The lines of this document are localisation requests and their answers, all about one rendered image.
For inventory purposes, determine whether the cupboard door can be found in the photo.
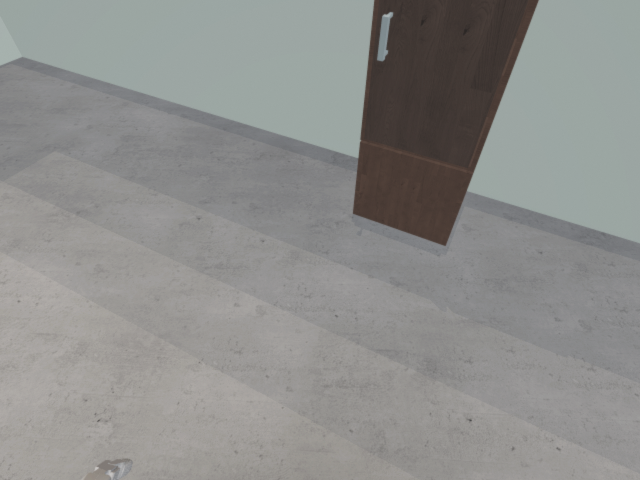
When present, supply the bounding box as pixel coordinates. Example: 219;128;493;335
364;0;529;168

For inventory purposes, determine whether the handle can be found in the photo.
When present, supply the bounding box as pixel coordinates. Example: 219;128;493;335
377;12;393;61

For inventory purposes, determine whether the left robot hand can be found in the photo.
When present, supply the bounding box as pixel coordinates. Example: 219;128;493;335
81;458;133;480

